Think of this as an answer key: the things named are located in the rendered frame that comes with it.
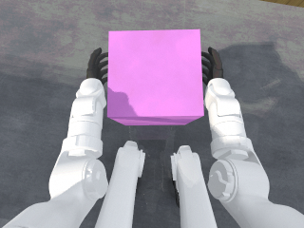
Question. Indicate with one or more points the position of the right robot forearm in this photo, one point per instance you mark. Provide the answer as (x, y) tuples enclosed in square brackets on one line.
[(229, 140)]

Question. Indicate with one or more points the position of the right robot hand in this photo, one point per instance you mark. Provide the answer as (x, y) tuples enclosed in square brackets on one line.
[(214, 65)]

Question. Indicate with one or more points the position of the robot left upper arm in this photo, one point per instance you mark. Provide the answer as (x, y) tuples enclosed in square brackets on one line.
[(74, 188)]

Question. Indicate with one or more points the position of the robot right upper arm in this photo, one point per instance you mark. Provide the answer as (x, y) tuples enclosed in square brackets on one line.
[(242, 187)]

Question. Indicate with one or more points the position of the right robot foot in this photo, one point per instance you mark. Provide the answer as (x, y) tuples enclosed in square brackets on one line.
[(176, 192)]

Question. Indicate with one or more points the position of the left robot hand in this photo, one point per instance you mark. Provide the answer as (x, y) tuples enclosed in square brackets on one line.
[(95, 65)]

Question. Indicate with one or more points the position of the left robot shin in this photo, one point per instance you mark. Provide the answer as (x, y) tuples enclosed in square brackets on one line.
[(121, 149)]

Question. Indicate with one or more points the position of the carton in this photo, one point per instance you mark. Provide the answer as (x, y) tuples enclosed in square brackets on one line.
[(154, 77)]

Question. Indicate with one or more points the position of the left robot forearm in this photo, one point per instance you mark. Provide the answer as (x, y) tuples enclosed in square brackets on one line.
[(85, 125)]

